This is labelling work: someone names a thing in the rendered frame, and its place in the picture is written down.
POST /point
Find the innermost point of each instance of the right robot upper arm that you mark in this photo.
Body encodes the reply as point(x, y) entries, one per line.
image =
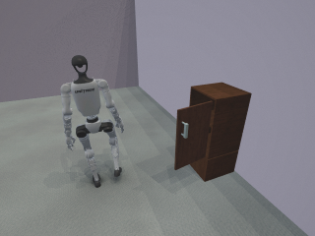
point(106, 92)

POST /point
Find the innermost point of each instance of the left robot shin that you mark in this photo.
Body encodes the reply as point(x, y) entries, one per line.
point(92, 165)

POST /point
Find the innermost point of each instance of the robot left hand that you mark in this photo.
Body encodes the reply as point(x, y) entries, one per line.
point(69, 142)

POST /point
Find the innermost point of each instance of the cupboard door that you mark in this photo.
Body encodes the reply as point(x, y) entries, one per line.
point(194, 147)

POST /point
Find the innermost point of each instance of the robot right hand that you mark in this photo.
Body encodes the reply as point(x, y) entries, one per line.
point(120, 125)

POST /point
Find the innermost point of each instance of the robot left forearm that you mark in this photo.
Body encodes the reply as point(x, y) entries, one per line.
point(67, 124)

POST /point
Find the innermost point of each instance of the handle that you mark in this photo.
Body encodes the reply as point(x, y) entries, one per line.
point(185, 132)

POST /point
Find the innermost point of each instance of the robot right forearm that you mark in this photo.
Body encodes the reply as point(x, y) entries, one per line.
point(115, 113)

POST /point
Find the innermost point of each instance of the left robot thigh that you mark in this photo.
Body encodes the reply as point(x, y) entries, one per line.
point(84, 138)

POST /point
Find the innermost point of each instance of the left robot upper arm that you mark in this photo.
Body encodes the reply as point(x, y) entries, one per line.
point(66, 99)

